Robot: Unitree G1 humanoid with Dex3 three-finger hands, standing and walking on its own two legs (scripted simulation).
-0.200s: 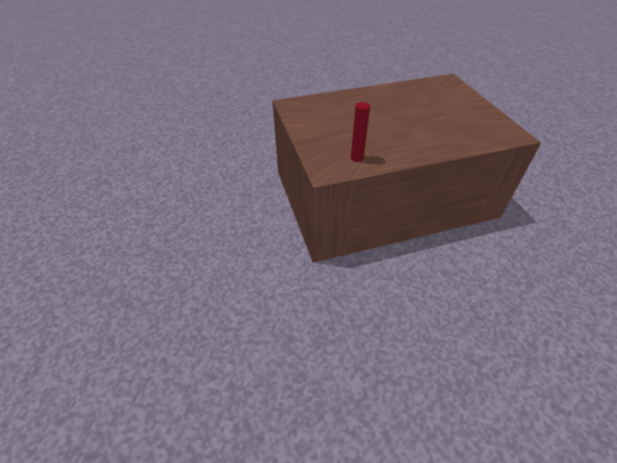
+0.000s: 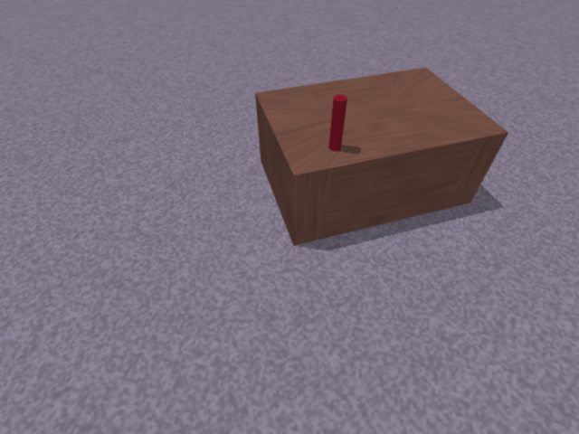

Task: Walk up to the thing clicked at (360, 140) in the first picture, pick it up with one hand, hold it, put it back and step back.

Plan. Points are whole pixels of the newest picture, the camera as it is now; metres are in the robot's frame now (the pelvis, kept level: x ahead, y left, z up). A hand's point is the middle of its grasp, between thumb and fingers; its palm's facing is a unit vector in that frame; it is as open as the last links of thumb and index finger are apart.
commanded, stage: stand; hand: right
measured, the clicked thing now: (337, 124) +1.19 -0.15 -0.26
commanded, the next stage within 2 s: walk up in 0.92 s
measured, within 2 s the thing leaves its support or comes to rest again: neither
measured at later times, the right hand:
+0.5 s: hand out of the picture +0.08 -0.25 -0.16, palm faces -0.01 +0.94 -0.33, open 7.4 cm
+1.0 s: hand out of the picture +0.08 -0.26 -0.16, palm faces -0.04 +0.94 -0.33, open 7.4 cm
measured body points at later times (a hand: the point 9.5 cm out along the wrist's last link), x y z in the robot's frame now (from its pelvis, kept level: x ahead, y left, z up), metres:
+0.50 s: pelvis +0.01 +0.00 +0.00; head +0.02 +0.00 +0.45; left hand +0.08 +0.30 -0.13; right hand +0.08 -0.30 -0.13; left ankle +0.00 +0.13 -0.75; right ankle +0.00 -0.12 -0.75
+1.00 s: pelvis +0.02 -0.01 +0.00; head +0.02 -0.01 +0.45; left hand +0.09 +0.30 -0.13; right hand +0.09 -0.31 -0.13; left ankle +0.00 +0.13 -0.74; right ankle +0.00 -0.12 -0.74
